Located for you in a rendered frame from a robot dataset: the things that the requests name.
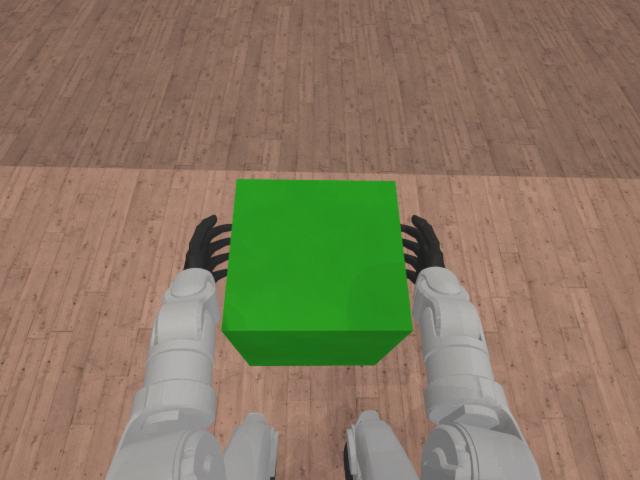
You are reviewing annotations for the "robot left hand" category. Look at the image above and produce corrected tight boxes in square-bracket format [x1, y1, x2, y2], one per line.
[183, 215, 232, 283]

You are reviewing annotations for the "robot thigh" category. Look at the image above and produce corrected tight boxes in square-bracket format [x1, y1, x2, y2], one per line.
[346, 420, 419, 480]
[223, 422, 279, 480]

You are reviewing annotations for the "robot right thigh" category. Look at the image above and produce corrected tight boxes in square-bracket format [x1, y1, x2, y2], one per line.
[346, 420, 419, 480]

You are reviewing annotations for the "robot left upper arm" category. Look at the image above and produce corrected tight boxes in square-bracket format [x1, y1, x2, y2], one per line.
[106, 427, 227, 480]

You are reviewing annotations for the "carton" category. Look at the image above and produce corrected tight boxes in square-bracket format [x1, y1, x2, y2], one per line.
[221, 179, 413, 366]

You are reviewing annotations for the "robot right forearm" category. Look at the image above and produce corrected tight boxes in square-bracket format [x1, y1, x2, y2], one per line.
[412, 267, 541, 478]

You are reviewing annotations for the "robot left forearm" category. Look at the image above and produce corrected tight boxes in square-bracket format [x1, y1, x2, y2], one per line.
[105, 268, 221, 480]

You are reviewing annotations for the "robot left thigh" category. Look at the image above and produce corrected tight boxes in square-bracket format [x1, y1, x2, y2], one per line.
[223, 422, 279, 480]

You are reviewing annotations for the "robot right upper arm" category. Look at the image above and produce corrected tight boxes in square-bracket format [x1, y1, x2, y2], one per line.
[420, 422, 541, 480]

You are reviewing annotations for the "robot right hand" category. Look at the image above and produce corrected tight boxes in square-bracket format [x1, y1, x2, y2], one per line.
[400, 215, 445, 284]

